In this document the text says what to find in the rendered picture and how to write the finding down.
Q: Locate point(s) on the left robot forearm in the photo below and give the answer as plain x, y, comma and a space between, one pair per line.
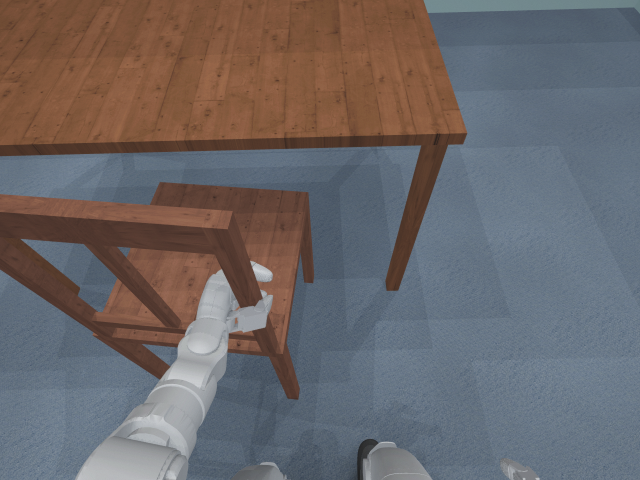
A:
178, 404

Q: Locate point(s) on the chair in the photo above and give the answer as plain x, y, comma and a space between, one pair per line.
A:
187, 233

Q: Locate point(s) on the robot left hand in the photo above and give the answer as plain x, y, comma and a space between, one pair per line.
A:
218, 300

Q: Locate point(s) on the table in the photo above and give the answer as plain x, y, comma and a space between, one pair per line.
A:
136, 76

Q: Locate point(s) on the robot right hand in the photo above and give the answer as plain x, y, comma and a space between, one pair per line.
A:
515, 471

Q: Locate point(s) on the robot shin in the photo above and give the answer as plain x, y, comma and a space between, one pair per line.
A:
382, 445
270, 463

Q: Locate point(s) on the robot right shin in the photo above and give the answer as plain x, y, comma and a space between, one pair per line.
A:
382, 445

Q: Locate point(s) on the robot left shin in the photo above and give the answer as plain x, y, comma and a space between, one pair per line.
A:
270, 463

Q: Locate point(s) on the robot left upper arm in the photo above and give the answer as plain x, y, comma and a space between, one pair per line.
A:
126, 459

